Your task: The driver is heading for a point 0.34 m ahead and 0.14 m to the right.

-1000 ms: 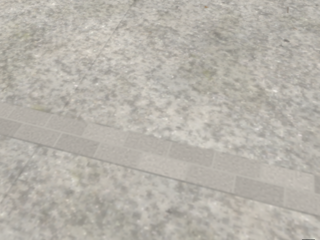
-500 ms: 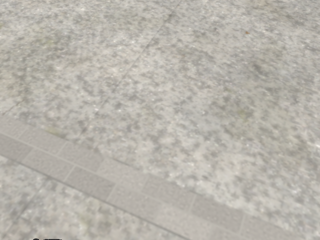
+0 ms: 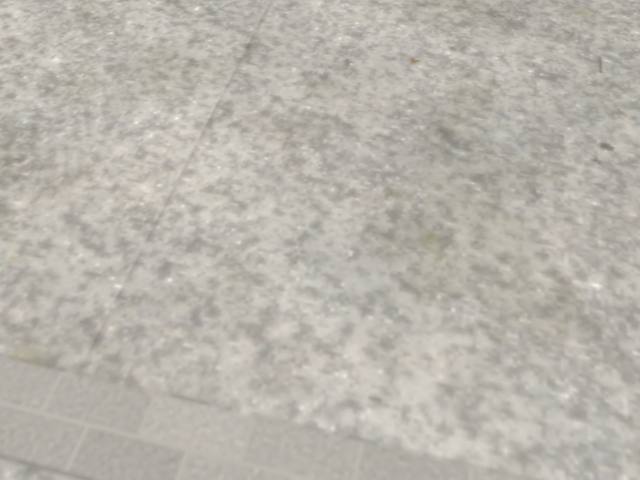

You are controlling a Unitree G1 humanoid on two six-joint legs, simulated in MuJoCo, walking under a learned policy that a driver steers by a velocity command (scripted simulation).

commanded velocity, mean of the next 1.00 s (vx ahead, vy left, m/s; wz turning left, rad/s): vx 0.12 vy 0.00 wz -0.58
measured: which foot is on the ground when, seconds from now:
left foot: up 0.00-0.06, down 0.08-0.52, up 0.54-0.94, down 0.96-1.00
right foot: down 0.00-0.10, up 0.12-0.50, down 0.52-0.96, up 0.98-1.00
